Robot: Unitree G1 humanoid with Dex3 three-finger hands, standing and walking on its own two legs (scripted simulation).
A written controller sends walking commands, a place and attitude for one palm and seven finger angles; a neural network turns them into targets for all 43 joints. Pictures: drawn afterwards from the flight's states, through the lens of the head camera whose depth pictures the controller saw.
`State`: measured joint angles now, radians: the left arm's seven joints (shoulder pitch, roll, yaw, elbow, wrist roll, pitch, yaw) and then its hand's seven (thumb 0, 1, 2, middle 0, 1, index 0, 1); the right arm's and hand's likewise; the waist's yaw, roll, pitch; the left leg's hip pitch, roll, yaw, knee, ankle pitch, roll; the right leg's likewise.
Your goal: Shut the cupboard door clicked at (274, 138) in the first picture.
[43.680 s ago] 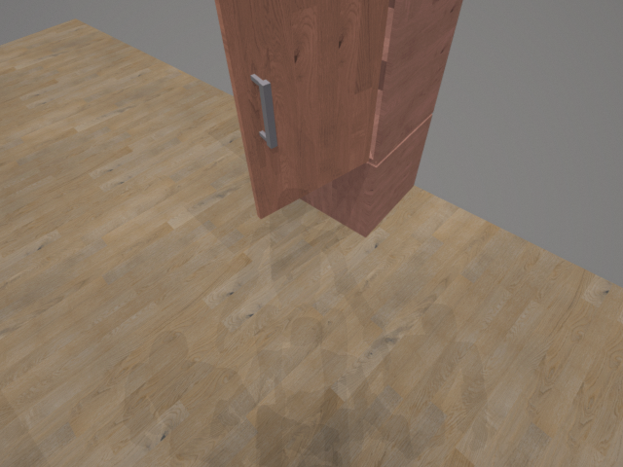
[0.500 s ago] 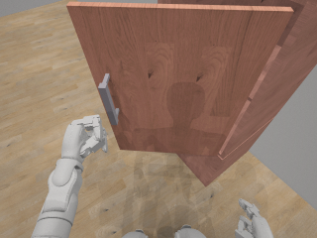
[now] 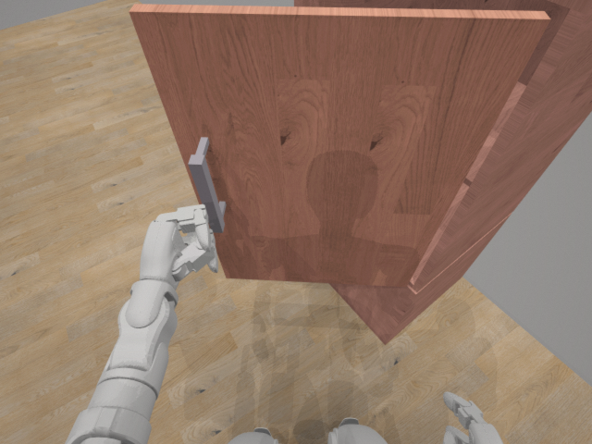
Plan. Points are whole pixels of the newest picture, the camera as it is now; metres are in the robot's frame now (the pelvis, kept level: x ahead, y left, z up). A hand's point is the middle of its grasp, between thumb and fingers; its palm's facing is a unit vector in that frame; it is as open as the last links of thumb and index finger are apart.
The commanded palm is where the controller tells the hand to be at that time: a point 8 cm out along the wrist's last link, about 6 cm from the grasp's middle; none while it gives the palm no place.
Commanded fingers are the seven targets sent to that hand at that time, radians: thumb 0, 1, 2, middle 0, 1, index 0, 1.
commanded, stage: bring the fist close to the handle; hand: left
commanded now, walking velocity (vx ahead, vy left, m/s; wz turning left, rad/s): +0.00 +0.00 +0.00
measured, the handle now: (211, 188) +0.46 +0.15 +0.06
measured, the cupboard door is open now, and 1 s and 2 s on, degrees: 49 38 26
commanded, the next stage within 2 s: push the door shut along its arc in 0.08 s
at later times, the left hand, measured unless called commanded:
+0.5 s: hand (213, 220) +0.40 +0.14 +0.07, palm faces -0.09 -0.99 -0.04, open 3.1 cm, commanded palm +0.38 +0.18 +0.06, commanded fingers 0.00 0.90 0.90 -1.30 -1.50 -1.30 -1.50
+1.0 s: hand (225, 191) +0.45 +0.13 +0.06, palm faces -0.20 -0.98 -0.04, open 3.3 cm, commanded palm +0.45 +0.16 +0.06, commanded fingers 0.00 0.90 0.90 -1.30 -1.50 -1.30 -1.50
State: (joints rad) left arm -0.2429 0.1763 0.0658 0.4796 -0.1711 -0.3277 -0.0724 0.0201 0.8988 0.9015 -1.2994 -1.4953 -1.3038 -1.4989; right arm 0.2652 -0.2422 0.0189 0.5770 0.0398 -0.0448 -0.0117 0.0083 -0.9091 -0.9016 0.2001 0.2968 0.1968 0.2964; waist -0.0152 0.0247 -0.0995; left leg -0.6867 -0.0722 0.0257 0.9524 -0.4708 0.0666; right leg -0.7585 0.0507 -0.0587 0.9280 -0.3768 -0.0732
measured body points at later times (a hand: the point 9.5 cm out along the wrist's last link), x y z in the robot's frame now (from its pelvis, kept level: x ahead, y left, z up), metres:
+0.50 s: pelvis -0.01 +0.01 -0.01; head +0.06 +0.01 +0.44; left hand +0.40 +0.19 +0.07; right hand +0.12 -0.24 -0.12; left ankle +0.00 +0.08 -0.68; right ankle +0.05 -0.07 -0.68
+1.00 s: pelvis -0.01 +0.02 -0.02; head +0.08 +0.02 +0.42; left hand +0.46 +0.18 +0.07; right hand +0.04 -0.25 -0.13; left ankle +0.00 +0.08 -0.68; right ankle +0.05 -0.07 -0.68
